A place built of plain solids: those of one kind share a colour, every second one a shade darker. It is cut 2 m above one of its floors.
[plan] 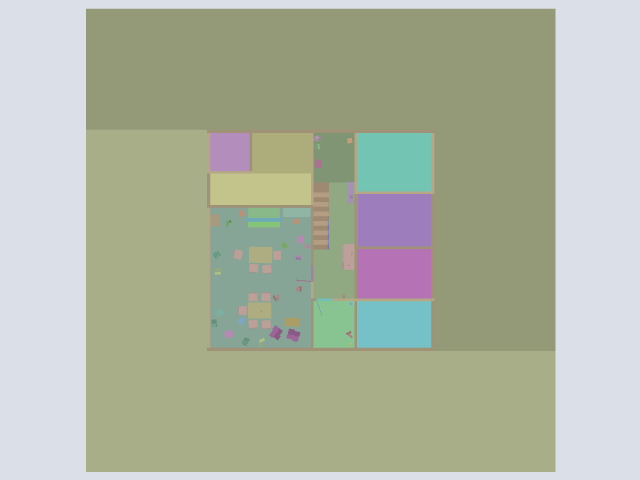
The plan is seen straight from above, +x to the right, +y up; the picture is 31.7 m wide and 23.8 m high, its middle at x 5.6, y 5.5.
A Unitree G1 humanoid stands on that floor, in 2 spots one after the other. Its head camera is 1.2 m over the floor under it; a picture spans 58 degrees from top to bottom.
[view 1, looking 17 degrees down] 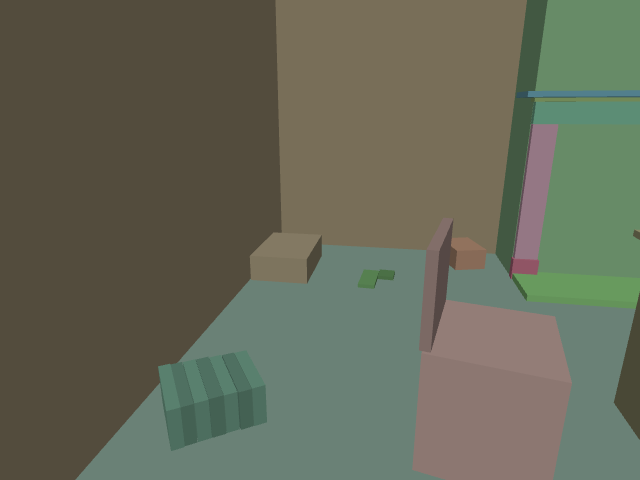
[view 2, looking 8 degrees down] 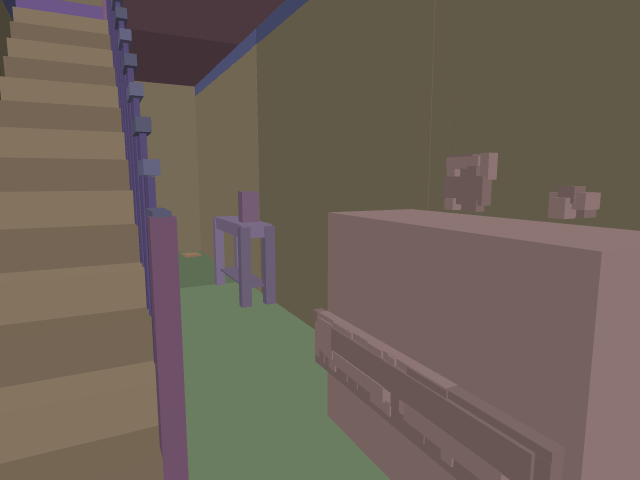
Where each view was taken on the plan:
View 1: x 1.18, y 3.38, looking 100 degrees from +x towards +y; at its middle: suitcase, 3.52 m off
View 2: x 5.83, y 3.47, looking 63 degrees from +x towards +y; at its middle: wall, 3.31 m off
